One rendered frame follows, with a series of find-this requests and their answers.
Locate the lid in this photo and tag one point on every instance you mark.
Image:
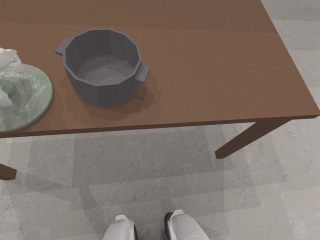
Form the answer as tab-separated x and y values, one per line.
33	97

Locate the robot left hand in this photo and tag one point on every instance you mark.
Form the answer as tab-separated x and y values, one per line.
9	57

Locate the robot thigh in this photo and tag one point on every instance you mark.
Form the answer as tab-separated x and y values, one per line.
184	227
121	229

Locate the robot left thigh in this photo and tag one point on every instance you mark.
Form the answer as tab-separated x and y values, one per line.
121	229

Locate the knob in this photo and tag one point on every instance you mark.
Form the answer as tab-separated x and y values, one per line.
8	87

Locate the pot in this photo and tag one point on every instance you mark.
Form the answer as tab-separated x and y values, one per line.
103	65

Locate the table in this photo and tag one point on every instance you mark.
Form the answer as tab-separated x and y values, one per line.
211	62

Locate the robot right thigh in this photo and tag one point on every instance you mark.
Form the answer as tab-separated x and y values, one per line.
184	227

